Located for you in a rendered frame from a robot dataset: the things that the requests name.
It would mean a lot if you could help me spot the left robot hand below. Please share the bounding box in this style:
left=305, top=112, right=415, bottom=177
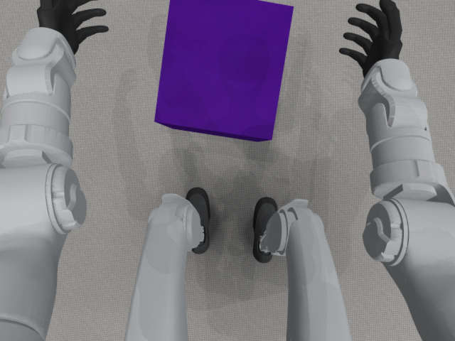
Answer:
left=37, top=0, right=109, bottom=54

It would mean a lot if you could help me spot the robot left shin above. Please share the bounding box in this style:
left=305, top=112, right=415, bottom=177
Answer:
left=147, top=194, right=204, bottom=248

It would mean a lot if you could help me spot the robot left forearm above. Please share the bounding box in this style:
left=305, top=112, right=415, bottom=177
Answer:
left=0, top=27, right=76, bottom=168

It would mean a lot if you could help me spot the robot right forearm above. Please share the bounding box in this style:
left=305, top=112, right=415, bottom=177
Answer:
left=358, top=58, right=455, bottom=207

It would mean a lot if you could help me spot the carton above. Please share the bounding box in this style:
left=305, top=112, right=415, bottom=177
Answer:
left=154, top=0, right=294, bottom=142

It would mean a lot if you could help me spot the left robot upper arm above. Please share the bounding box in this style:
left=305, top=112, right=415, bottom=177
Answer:
left=0, top=163, right=87, bottom=341

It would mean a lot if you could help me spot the right robot hand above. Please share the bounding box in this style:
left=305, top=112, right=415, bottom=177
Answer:
left=339, top=0, right=402, bottom=78

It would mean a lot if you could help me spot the right robot foot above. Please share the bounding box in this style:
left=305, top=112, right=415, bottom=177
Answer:
left=253, top=197, right=277, bottom=263

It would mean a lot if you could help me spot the right robot upper arm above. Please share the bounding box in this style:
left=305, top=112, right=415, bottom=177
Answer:
left=363, top=197, right=455, bottom=341

